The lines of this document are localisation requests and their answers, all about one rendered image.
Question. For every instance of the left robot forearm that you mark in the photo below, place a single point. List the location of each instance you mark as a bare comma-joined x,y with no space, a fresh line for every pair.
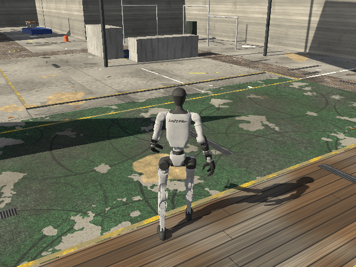
153,143

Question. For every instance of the left robot hand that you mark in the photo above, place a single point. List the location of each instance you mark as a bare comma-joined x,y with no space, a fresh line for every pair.
154,150

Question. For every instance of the right robot hand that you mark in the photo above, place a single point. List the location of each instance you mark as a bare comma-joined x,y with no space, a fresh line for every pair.
211,169

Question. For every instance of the robot right upper arm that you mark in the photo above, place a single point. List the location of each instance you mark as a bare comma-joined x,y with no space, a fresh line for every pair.
198,127

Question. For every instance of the robot left upper arm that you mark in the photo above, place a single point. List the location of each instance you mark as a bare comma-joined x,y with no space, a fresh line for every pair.
158,125

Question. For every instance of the robot head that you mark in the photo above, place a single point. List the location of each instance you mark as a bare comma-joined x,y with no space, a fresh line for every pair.
179,96

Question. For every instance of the right robot forearm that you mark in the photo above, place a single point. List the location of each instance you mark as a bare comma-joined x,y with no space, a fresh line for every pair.
206,150

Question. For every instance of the robot left shin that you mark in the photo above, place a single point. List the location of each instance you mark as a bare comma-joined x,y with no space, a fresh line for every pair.
162,208

